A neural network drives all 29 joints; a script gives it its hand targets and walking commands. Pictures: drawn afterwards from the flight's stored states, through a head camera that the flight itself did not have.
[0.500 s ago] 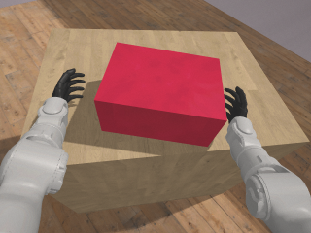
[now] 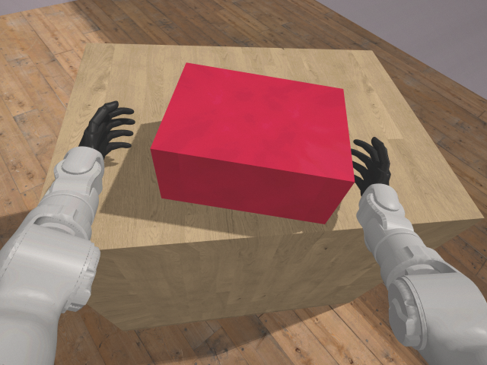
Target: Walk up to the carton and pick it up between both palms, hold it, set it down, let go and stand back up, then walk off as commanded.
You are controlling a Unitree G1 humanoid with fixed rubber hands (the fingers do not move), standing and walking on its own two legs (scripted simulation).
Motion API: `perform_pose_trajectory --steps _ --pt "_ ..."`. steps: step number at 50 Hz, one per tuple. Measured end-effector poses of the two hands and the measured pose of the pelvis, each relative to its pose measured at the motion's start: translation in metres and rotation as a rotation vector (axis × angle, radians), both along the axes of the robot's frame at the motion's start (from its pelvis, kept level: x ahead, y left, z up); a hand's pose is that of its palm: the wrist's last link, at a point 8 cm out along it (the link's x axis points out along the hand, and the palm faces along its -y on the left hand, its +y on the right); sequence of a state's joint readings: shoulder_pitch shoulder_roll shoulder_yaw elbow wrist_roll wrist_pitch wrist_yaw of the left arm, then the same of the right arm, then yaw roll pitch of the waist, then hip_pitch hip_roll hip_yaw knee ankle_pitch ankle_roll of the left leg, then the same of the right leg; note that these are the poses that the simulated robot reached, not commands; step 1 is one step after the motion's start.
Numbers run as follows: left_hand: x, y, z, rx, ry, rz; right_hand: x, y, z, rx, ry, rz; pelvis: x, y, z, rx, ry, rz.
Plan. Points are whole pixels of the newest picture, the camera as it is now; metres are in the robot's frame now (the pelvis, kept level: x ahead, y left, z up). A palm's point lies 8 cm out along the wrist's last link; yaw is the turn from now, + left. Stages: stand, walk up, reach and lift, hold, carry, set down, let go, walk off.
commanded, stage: set down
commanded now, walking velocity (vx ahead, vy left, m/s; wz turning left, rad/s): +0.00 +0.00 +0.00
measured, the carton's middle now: (254, 142) +0.52 -0.04 +0.04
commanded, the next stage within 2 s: none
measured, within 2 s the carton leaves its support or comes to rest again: neither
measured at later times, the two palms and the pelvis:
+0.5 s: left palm (81, 182) +0.40 +0.24 +0.08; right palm (401, 213) +0.34 -0.25 +0.07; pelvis -0.02 -0.02 +0.01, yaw +1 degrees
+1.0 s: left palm (54, 215) +0.34 +0.25 +0.09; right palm (414, 236) +0.30 -0.25 +0.08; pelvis +0.00 -0.03 +0.03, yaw +1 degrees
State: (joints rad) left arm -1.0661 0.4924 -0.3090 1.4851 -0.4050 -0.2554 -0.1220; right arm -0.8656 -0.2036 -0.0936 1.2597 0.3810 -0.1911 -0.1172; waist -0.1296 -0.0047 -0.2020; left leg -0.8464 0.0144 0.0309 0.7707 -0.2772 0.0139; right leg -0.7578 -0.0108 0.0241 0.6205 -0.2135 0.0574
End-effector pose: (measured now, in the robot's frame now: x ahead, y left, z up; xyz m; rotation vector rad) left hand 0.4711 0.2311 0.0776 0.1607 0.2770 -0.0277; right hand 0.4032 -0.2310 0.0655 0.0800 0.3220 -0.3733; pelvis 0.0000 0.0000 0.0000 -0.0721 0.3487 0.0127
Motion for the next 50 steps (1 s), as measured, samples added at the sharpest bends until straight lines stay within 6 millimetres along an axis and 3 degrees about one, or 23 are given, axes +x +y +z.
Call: perform_pose_trajectory --steps 12,32,50 --pt "-0.031 -0.002 -0.020 -0.061 0.037 -0.004 -0.033 -0.017 -0.008 0.018 -0.034 -0.044 -0.006 -0.004 0.003 0.007 -0.062 0.004" --pt "-0.085 0.014 0.002 -0.052 0.042 0.039 -0.066 -0.027 0.011 0.035 -0.041 -0.014 -0.017 -0.029 0.013 0.048 -0.227 0.013" --pt "-0.128 0.023 0.010 -0.081 0.044 0.023 -0.104 -0.022 0.014 0.001 -0.021 0.017 0.000 -0.034 0.028 0.058 -0.335 0.014"
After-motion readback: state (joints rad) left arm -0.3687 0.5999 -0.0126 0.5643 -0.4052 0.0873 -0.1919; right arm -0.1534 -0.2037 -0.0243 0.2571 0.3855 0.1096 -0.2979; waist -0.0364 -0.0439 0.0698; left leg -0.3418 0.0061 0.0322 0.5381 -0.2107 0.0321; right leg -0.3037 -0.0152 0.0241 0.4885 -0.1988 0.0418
